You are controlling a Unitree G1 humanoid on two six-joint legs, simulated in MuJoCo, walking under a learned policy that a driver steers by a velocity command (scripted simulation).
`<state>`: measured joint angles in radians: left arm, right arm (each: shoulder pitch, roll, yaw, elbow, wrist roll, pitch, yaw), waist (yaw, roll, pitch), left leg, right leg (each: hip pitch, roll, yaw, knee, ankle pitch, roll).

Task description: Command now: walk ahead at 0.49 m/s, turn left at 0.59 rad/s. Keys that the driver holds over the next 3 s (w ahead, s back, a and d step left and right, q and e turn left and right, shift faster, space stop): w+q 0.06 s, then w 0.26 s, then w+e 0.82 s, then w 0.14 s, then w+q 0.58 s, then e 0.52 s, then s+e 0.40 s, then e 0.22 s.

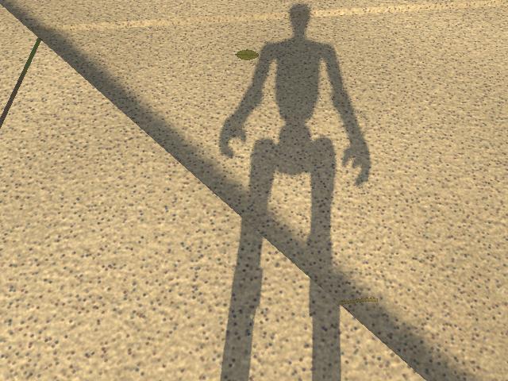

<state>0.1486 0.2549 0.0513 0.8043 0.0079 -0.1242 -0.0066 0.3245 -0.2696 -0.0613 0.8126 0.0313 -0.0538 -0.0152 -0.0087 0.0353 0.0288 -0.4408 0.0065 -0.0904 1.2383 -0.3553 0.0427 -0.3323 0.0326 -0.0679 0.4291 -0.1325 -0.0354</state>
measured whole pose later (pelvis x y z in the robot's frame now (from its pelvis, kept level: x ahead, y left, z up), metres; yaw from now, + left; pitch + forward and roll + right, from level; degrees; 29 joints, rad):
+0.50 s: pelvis +0.26 +0.09 +0.00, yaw +5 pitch +2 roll -1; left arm 0.29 0.29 0.05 0.92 -0.04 -0.08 -0.01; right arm 0.20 -0.24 -0.05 0.72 0.00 -0.08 0.03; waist 0.02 -0.02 0.03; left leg -0.36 0.02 0.09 0.52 -0.20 0.05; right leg -0.42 -0.06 0.04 1.17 -0.38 -0.03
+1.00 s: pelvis +0.55 +0.03 -0.02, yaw -11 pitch +2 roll -1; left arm 0.12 0.26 0.05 0.81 0.04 -0.10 -0.04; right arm 0.47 -0.19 0.00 1.00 -0.13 -0.10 0.05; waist 0.00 -0.01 -0.01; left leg 0.05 0.14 0.21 0.76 -0.48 -0.05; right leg -0.52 0.09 -0.02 0.66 -0.18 -0.12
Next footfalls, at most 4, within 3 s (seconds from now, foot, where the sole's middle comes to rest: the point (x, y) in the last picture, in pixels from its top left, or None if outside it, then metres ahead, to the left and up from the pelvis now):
0.36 left None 0.34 0.19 -0.77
0.94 right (289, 305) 0.67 -0.07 -0.77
1.38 left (238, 234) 0.91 0.08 -0.77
1.76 right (317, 207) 1.12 -0.20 -0.92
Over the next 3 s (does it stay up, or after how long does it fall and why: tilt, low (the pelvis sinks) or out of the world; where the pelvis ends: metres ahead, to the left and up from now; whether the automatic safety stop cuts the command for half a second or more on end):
stays up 1.18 -0.03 -0.15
